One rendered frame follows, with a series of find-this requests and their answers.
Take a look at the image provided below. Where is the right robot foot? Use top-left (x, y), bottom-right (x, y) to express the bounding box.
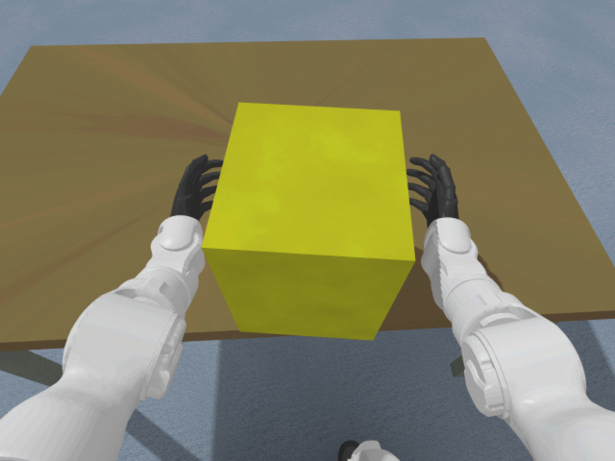
top-left (338, 440), bottom-right (359, 461)

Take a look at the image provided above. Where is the left robot upper arm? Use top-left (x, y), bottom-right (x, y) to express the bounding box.
top-left (0, 292), bottom-right (186, 461)

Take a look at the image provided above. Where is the right robot hand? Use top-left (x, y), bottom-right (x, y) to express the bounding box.
top-left (406, 154), bottom-right (459, 227)

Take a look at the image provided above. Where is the left robot hand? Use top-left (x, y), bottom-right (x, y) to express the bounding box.
top-left (170, 155), bottom-right (224, 221)

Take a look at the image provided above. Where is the right robot forearm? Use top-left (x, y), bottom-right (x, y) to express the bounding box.
top-left (421, 217), bottom-right (586, 393)

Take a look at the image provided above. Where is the carton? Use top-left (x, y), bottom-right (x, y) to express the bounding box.
top-left (202, 103), bottom-right (415, 341)

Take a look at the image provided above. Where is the right robot upper arm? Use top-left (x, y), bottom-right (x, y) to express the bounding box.
top-left (461, 317), bottom-right (615, 461)

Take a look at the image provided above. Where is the left robot forearm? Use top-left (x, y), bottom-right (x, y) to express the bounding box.
top-left (62, 215), bottom-right (205, 374)

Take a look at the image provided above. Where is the table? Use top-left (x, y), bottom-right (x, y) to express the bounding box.
top-left (0, 37), bottom-right (615, 387)

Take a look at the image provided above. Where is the right robot shin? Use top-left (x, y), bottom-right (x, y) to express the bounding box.
top-left (351, 441), bottom-right (381, 458)

